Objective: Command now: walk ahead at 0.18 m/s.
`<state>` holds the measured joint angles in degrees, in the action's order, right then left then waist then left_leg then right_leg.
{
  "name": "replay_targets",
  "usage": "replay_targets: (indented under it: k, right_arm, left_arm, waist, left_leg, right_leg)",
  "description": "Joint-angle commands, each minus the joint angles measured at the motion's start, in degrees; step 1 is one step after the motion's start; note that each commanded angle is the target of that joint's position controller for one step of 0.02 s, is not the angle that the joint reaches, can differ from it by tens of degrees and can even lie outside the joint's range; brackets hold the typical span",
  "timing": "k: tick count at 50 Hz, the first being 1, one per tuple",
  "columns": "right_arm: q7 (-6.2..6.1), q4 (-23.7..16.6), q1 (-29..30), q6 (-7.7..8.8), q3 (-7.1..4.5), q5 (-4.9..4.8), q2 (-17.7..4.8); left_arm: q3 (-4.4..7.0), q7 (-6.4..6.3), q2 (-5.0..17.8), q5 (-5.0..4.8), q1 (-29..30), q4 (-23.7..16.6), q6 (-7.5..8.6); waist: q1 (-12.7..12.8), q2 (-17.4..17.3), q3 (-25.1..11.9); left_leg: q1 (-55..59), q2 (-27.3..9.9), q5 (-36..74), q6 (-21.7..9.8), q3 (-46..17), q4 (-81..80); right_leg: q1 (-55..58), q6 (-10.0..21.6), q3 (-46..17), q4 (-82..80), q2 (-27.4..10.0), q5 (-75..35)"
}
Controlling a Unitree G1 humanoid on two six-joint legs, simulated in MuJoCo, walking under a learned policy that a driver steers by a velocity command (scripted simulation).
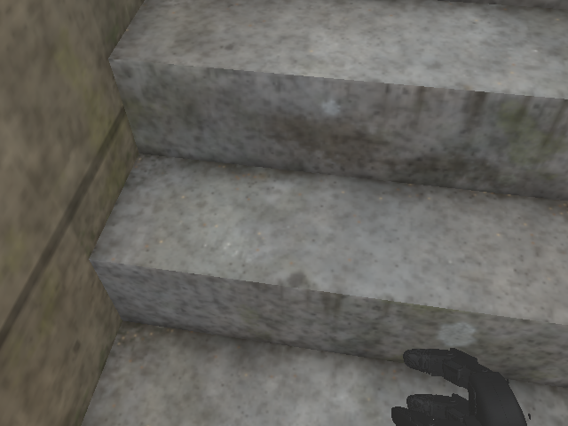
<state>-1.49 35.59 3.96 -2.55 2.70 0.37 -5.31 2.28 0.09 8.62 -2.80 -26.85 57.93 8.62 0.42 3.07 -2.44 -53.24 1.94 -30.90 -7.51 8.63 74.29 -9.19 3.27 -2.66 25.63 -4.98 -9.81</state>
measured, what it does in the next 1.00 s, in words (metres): climbs: right foot 0.20 m higher, then left foot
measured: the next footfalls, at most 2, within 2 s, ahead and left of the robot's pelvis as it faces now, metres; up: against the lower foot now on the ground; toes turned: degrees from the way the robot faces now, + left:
right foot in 0.46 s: +0.35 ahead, -0.18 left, +0.41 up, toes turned +3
left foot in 0.86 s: +0.39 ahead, +0.06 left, +0.41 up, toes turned +1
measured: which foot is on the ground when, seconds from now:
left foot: down 0.00-0.48, up 0.50-0.84, down 0.86-1.00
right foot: down 0.00-0.00, up 0.02-0.44, down 0.46-1.00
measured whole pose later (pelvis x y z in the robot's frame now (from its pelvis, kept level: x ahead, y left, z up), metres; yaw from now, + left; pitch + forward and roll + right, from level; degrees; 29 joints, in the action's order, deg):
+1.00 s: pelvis +0.33 -0.03 +0.32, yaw -1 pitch +3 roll +1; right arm 6.4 46.2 -12.4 0.1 -1.1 -1.6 -7.5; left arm 2.2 6.6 8.0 -0.8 -11.8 48.4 0.5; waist -0.4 2.0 -2.2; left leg -24.7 2.1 -18.6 -3.7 4.3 40.1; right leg -22.3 -2.1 -4.2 43.8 -2.8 22.9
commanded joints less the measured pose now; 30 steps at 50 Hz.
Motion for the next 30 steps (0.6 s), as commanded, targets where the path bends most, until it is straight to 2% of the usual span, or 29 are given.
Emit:
replay_targets:
  k: [1,2,3,4,5,6,7,8,9,10,11,12,13,14,16,17,18,19,20,21,22,23,24,25,26,27,28,29,30]
  right_arm:
    - [-2.25,7.44,-22.23,-0.31,-6.49,3.48,-13.04]
    - [-2.28,8.6,-20.53,1.86,-7.65,1.51,-13.64]
    - [-2.4,11.44,-17.19,3.49,-8.23,1.51,-14.11]
    - [-2.3,12.6,-15.36,5.35,-7.52,2.27,-10.13]
    - [-2.11,14.84,-14.53,6.59,-6.46,1.84,-5.69]
    - [-1.82,15.74,-15.34,6.99,-6.11,2.3,-5.08]
    - [-1.75,16.04,-15.4,7.77,-6.01,2.04,-4.91]
    - [-1.82,15.61,-15.22,8.62,-6.32,2.39,-6.81]
    - [4.49,13.51,-7.18,8.13,-2.23,-1.23,-1.32]
    - [5.69,11.53,-5.44,7.97,-2.65,0.64,-5.22]
    - [5.23,11.87,-10.65,7.06,-3.92,2.62,-10.05]
    - [5.15,13.2,-17.62,6.64,-4.65,3.36,-12.82]
    - [4.95,15.66,-26.86,6.58,-4.98,5.47,-15.11]
    - [6.12,16.19,-30.33,6.61,-4.72,6.99,-15.76]
    - [6.28,16.93,-32.0,7.13,-4.58,6.82,-15.43]
    - [5.73,17.27,-31.5,7.37,-4.82,6.83,-15.53]
    - [7.03,14.79,-23.96,6.99,-4.71,5.98,-15.85]
    - [-1.45,12.03,-26.06,7.23,-6.95,-0.21,-15.74]
    - [-3.51,12.14,-24.04,8.23,-6.99,-1.88,-18.64]
    - [5.66,16.26,-19.46,8.61,-6.13,-0.32,-22.25]
    - [9.13,12.4,-11.71,8.25,-7.78,1.12,-25.37]
    - [3.25,10.13,-20.48,8.71,-8.86,-2.27,-21.94]
    - [8.59,12.58,-15.53,7.49,-7.79,1.88,-17.92]
    - [10.12,13.47,-27.96,4.98,-8.43,3.42,-16.38]
    - [10.7,16.46,-26.14,2.6,-9.36,1.08,-14.39]
    - [9.47,15.58,-19.39,1.77,-8.74,-0.81,-9.9]
    - [7.07,16.86,-21.5,3.12,-8.02,-0.46,-6.95]
    - [1.7,7.15,-17.91,3.68,-6.28,4.01,-3.0]
    - [0.33,8.66,-20.32,3.01,-5.9,4.39,-2.13]
  left_arm:
    - [4.13,-0.6,10.23,-0.53,1.43,-8.26,1.71]
    - [4.61,-0.69,7.08,1.51,6.3,-13.53,1.03]
    - [2.85,-1.69,0.28,2.78,11.0,-18.1,-0.44]
    - [1.1,-2.49,-2.91,4.45,12.79,-21.17,-0.9]
    - [0.32,-2.45,-3.23,5.29,12.4,-21.43,-1.86]
    - [-0.09,-2.5,-2.56,4.84,9.62,-21.29,-2.33]
    - [0.04,-2.62,-1.69,4.37,8.87,-20.92,-2.92]
    - [-0.05,-2.63,-1.35,3.66,9.32,-20.66,-3.75]
    - [-1.87,4.04,3.55,2.72,14.79,-23.42,-7.32]
    - [-1.03,5.89,2.65,3.45,13.48,-22.48,-8.94]
    - [-1.75,6.08,3.19,3.53,15.29,-23.21,-9.87]
    - [-2.05,5.24,3.96,3.21,18.04,-24.04,-10.41]
    - [-3.08,3.32,4.84,2.77,21.84,-26.33,-10.03]
    - [-3.41,2.28,5.45,2.83,24.41,-28.05,-10.09]
    - [-4.4,1.98,4.67,2.03,29.2,-30.98,-10.43]
    - [-4.5,1.88,4.57,1.86,31.1,-32.23,-10.54]
    - [-4.94,3.51,4.98,2.59,33.78,-33.48,-11.0]
    - [-6.65,-0.76,-6.83,1.64,37.76,-32.2,-10.18]
    - [-6.08,-2.46,-3.99,-0.7,32.44,-30.57,-9.43]
    - [-6.63,4.18,1.15,0.61,31.26,-34.33,-10.36]
    - [-4.14,6.73,6.17,2.34,22.68,-30.31,-10.94]
    - [-3.09,-0.13,1.41,5.04,4.16,-21.87,-7.84]
    - [-2.05,3.82,12.49,4.33,5.64,-21.69,-10.99]
    - [1.21,5.03,19.0,6.99,-7.13,-19.77,-13.64]
    - [2.77,6.66,18.96,5.93,-5.53,-18.83,-13.49]
    - [2.06,7.12,15.16,4.42,1.07,-16.06,-11.72]
    - [0.56,6.54,10.4,2.33,6.33,-14.39,-9.36]
    - [1.1,-1.45,3.31,1.28,19.13,-13.56,-7.93]
    - [-0.17,-3.82,1.38,2.67,23.74,-12.47,-7.57]
  waist:
    - [-9.78,-16.72,-18.33]
    - [-8.26,-4.55,-12.25]
    - [-3.9,-4.36,-4.46]
    - [-0.84,-2.6,3.06]
    - [2.29,0.24,6.36]
    - [3.88,0.91,7.59]
    - [4.64,1.82,8.43]
    - [4.13,1.25,9.12]
    - [5.42,-3.92,-10.35]
    - [7.26,-7.6,-7.73]
    - [4.39,-9.39,-8.71]
    - [1.35,-7.17,-8.67]
    - [-2.18,-6.92,-7.58]
    - [-2.92,-6.61,-6.03]
    - [-2.23,-10.33,-4.15]
    - [-1.6,-9.29,-3.34]
    - [1.44,-3.99,-2.09]
    - [-2.17,-7.11,8.27]
    - [0.45,-11.51,8.63]
    - [9.5,-14.94,-11.14]
    - [12.52,-11.7,-10.19]
    - [8.75,-14.74,-18.7]
    - [9.01,1.28,-24.72]
    - [10.38,15.47,-28.18]
    - [12.64,14.36,-17.8]
    - [9.05,12.09,-5.7]
    - [4.8,6.62,-2.87]
    - [-4.28,-2.34,-1.09]
    - [-7.44,-5.08,1.24]
  left_leg:
    - [43.33,-20.44,34.06,-21.38,-55.15,-46.47]
    - [38.36,-19.97,31.59,-21.02,-52.39,-49.33]
    - [34.94,-18.36,15.04,-17.35,-45.66,-47.84]
    - [28.64,-16.52,7.86,-12.29,-37.91,-47.97]
    - [23.59,-15.86,7.82,-7.63,-33.03,-48.44]
    - [23.51,-14.97,13.66,-6.07,-27.33,-50.74]
    - [23.85,-14.35,20.89,-5.19,-22.31,-51.71]
    - [24.9,-14.42,27.98,-4.64,-17.32,-53.44]
    - [30.63,-11.88,31.43,-4.47,-17.73,-46.78]
    - [29.37,-10.59,34.0,-4.41,-12.73,-49.75]
    - [31.0,-12.28,40.85,-6.65,-16.36,-51.04]
    - [39.12,-14.58,43.18,-7.33,-19.12,-51.21]
    - [45.29,-16.35,40.7,-7.96,-21.7,-50.47]
    - [48.66,-16.76,34.72,-7.94,-20.62,-52.71]
    - [48.5,-17.19,31.63,-5.68,-19.27,-56.57]
    - [47.91,-16.75,30.65,-4.01,-17.25,-57.58]
    - [40.2,-16.42,21.57,-2.56,-14.53,-64.16]
    - [26.1,-16.99,31.12,-4.61,-8.03,-79.69]
    - [21.85,-14.39,51.79,-4.04,-3.59,-79.73]
    - [27.53,-18.23,87.52,-6.97,-13.04,-64.21]
    - [39.1,-17.79,97.38,-6.75,-7.8,-57.68]
    - [50.23,-16.27,122.77,-5.12,-0.95,-47.76]
    - [31.28,-11.31,88.22,-0.62,-7.04,-25.59]
    - [17.38,-0.82,22.31,4.57,-14.43,-11.49]
    - [10.8,1.92,31.0,3.77,-27.6,16.42]
    - [-1.62,1.88,32.77,1.57,-27.87,25.74]
    - [-6.21,1.83,30.7,1.81,-26.09,27.2]
    - [9.58,2.88,28.88,2.71,-19.1,26.0]
    - [10.84,4.12,29.59,3.64,-17.61,30.46]
  right_leg:
    - [-23.92,-3.14,-5.8,69.99,11.04,12.7]
    - [-32.54,-3.36,-11.79,93.35,12.52,21.7]
    - [-43.12,-0.93,-12.78,100.0,11.69,25.03]
    - [-47.8,1.65,-13.12,99.41,10.88,24.93]
    - [-48.74,2.75,-15.63,99.36,9.07,24.9]
    - [-49.47,2.52,-12.5,98.06,8.43,26.35]
    - [-49.95,1.91,-12.32,94.92,8.19,27.87]
    - [-49.22,0.96,-10.95,86.43,7.69,27.17]
    - [-54.25,1.8,-9.29,91.34,4.99,38.9]
    - [-53.35,0.98,-5.08,95.1,5.67,36.52]
    - [-58.29,0.09,-3.68,103.56,7.26,39.06]
    - [-67.14,0.01,-3.88,107.33,7.77,39.89]
    - [-76.59,0.87,-5.24,109.87,8.72,36.61]
    - [-80.68,0.67,-4.22,104.26,7.49,34.61]
    - [-82.25,2.86,-1.7,99.22,3.38,35.5]
    - [-81.22,3.71,-0.73,95.56,2.01,35.93]
    - [-70.9,5.17,0.06,75.7,-0.34,41.73]
    - [-46.31,4.29,14.04,70.92,0.51,38.29]
    - [-30.58,3.53,13.36,58.74,0.22,42.54]
    - [-28.34,2.41,6.47,66.48,8.52,43.89]
    - [-32.64,5.17,6.28,54.09,9.43,28.4]
    - [-13.21,5.81,11.38,43.53,12.01,34.03]
    - [-9.55,17.08,-14.29,32.26,1.7,-16.97]
    - [3.7,27.09,-48.28,7.09,-11.26,-11.58]
    - [-9.81,22.55,-53.99,2.29,-12.3,26.53]
    - [-18.22,15.41,-42.93,2.71,-7.17,52.03]
    - [-18.64,12.95,-33.93,6.22,-3.45,53.48]
    - [-26.61,8.49,-29.97,10.05,-3.79,56.14]
    - [-35.66,7.63,-23.55,12.48,-2.47,53.87]
Keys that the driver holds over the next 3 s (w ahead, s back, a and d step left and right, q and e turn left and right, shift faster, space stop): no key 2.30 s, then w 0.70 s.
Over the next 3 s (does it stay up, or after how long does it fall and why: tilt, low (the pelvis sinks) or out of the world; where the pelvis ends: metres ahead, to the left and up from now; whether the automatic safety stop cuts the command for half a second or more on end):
stays up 0.48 -0.04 0.38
